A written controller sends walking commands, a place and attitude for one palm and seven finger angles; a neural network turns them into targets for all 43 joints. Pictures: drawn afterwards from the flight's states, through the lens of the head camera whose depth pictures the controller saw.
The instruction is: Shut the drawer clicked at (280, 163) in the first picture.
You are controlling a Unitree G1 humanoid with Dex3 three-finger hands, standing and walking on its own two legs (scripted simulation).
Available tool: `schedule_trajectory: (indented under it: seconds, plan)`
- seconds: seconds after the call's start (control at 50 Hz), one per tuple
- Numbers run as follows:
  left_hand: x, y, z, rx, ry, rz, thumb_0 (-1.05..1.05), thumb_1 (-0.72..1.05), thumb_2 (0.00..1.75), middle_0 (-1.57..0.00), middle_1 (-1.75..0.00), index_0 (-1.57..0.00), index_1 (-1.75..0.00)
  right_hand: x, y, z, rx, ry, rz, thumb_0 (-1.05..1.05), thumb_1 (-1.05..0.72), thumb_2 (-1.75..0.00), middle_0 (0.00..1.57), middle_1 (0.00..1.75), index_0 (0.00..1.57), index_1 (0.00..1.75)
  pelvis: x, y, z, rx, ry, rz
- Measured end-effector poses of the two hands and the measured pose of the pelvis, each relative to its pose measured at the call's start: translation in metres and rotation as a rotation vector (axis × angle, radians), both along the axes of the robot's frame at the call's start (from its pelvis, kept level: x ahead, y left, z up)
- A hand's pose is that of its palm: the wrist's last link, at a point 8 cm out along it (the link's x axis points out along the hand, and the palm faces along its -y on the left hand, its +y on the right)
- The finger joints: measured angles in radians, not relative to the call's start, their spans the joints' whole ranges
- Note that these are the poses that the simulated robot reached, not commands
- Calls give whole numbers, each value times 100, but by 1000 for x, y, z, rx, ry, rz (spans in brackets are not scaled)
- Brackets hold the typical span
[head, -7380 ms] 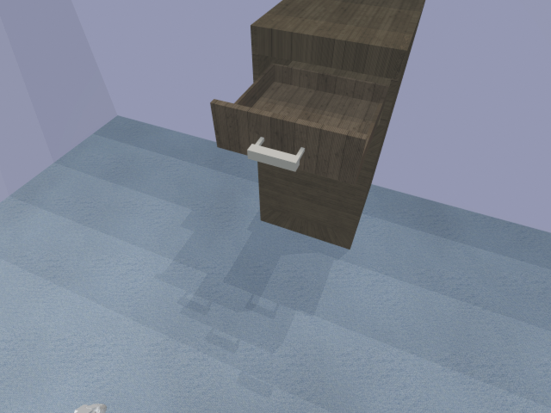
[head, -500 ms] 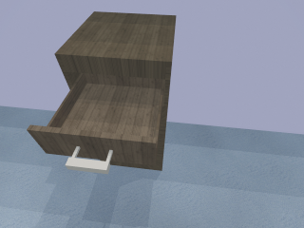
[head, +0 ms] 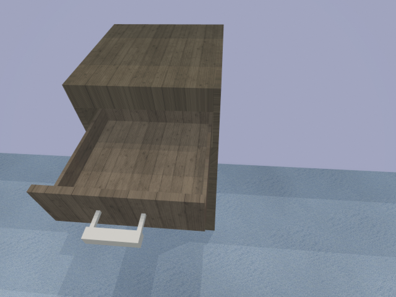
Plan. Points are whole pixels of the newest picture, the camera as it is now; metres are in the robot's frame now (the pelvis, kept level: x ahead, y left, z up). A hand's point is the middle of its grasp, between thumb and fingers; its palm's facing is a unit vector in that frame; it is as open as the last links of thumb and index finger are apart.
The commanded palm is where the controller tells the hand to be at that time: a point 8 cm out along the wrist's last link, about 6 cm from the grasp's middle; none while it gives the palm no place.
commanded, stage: come to a stop and stand still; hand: left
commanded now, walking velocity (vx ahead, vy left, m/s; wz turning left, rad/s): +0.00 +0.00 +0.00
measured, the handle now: (116, 226) +0.28 +0.21 -0.04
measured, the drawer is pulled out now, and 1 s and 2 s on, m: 0.30 0.30 0.26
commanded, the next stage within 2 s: look again from close up in 0.16 s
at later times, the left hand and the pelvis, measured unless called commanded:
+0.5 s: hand out of the picture +0.00 +0.17 -0.17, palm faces +0.03 -0.97 -0.22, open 7.3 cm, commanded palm none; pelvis +0.00 -0.01 +0.00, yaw +0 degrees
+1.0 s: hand out of the picture +0.08 +0.18 -0.08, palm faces +0.22 -0.95 -0.22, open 7.1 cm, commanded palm +0.07 +0.20 -0.06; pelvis -0.03 -0.01 +0.00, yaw +1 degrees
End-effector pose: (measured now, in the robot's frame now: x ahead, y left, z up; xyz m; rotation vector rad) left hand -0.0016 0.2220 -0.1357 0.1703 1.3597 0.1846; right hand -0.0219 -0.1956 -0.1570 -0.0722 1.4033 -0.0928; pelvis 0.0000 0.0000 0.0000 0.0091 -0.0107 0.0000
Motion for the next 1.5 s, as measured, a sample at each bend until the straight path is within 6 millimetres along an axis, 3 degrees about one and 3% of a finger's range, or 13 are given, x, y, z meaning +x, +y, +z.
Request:
schedule_trajectory:
  seconds: [0.2,0.42,0.88,0.92,0.96,1.06,1.1,1.18,1.28,1.38,1.5]
  plan:
    - [15,5,2,7,-24,-7,1,93,90,-20,-29,-20,-30,11,-16,4,-44,-10,8,0,-91,-90,20,30,20,30,4,1,1,3,-4,-3]
    - [5,-2,2,-2,-7,-7,1,92,90,-20,-29,-20,-30,11,-23,6,-48,-12,14,0,-91,-90,20,30,20,30,0,-5,2,4,-8,-5]
    - [-30,-23,-2,-30,40,3,1,91,90,-20,-29,-20,-30,-29,-22,6,-21,58,-6,0,-91,-90,20,30,20,30,-17,-15,3,-1,-4,-4]
    - [-13,-12,12,1,-87,62,3,95,90,-21,-30,-21,-30,-20,-27,10,-48,-37,-12,1,-91,-90,20,30,20,30,-20,-15,1,-1,-7,-11]
    - [21,0,43,55,-334,71,5,97,90,-22,-31,-21,-31,1,-36,15,-89,-196,-21,1,-91,-90,20,30,21,30,-22,-13,-1,1,-1,0]
    - [113,-4,121,10,-941,-12,4,96,90,-26,-36,-26,-36,77,-63,37,-168,-592,33,2,-92,-90,20,30,20,30,-36,-6,-12,5,51,32]
    - [115,-7,119,-35,-1022,-8,3,95,90,-29,-39,-25,-38,109,-71,53,-191,-742,57,2,-92,-90,20,30,20,30,-41,-5,-21,11,88,21]
    - [96,-22,110,-155,-1204,-89,2,93,90,-36,-46,-29,-45,165,-73,81,-228,-970,155,1,-92,-90,20,30,20,30,-48,-5,-45,11,151,18]
    - [82,-33,111,-180,-1381,-216,1,91,90,-45,-57,-42,-56,211,-50,84,-205,-1096,267,1,-91,-90,20,30,20,30,-56,-5,-75,-5,198,36]
    - [87,-26,108,-172,-1327,-209,2,90,90,-56,-67,-54,-67,218,-11,62,-96,-1059,271,1,-91,-90,20,30,20,30,-59,-4,-85,-26,206,52]
    - [98,-20,126,-163,-1281,-227,2,90,90,-67,-80,-66,-81,183,21,32,11,-905,223,1,-91,-90,20,30,21,30,-55,0,-78,-39,206,54]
